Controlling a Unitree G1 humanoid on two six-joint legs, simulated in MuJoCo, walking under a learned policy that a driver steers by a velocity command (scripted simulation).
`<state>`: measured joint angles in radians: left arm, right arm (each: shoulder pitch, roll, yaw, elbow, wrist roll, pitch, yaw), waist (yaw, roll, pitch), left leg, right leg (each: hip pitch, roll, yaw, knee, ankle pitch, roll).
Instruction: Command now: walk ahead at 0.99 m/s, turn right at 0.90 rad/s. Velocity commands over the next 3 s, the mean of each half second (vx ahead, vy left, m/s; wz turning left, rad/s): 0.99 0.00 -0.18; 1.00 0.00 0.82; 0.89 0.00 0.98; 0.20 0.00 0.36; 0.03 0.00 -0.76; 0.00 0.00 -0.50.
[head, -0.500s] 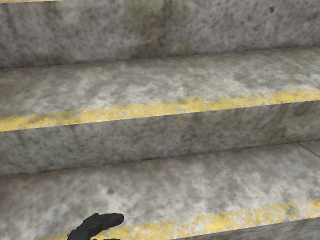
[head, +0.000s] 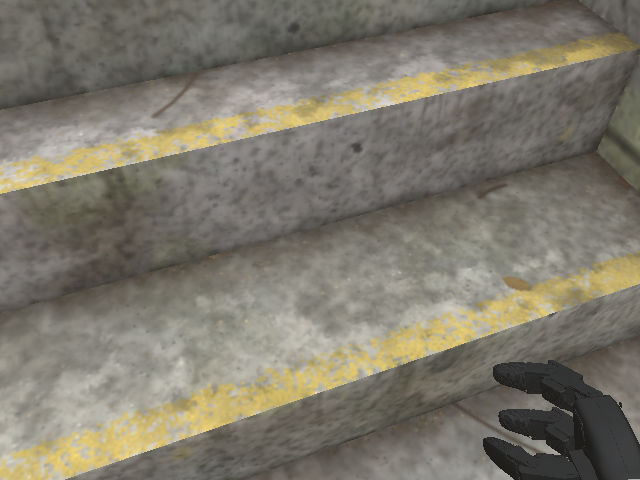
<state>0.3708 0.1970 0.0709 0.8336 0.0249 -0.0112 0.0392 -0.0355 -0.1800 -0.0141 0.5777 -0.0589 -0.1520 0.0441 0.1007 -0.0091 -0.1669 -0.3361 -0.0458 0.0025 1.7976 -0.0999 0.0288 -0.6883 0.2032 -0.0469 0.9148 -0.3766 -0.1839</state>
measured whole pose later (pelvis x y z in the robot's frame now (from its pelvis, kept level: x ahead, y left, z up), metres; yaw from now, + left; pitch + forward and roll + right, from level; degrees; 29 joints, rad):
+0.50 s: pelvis +0.14 -0.09 +0.08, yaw +1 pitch +4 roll +8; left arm 0.58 0.02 0.05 0.99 -0.02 -0.12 0.12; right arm -0.32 0.05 0.07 0.47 -0.03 0.04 0.01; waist 0.16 -0.05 0.03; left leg -1.24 -0.13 0.23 1.92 -0.64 0.15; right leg 0.11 0.16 0.40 -0.01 0.14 -0.21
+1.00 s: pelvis +0.41 -0.27 +0.24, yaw +20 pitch +3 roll -3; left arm 0.31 0.13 0.00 0.79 0.03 -0.16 0.05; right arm 0.22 -0.27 -0.10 0.70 -0.05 -0.05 0.02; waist -0.03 0.11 -0.14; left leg -0.86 -0.04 -0.05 1.99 -0.28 0.10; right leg -0.46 -0.10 -0.10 0.93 -0.52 0.06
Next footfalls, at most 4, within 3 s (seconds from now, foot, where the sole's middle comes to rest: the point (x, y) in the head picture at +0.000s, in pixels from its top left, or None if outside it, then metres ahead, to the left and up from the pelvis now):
0.56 left None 0.28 -0.04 -0.48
0.86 right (634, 464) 0.49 -0.42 -0.48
1.28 left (423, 272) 0.68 -0.06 -0.28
1.66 right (475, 59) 0.93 -0.12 -0.05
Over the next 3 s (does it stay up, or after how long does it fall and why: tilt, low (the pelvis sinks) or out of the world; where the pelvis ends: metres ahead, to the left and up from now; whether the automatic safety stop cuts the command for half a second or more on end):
stays up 0.81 0.15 0.70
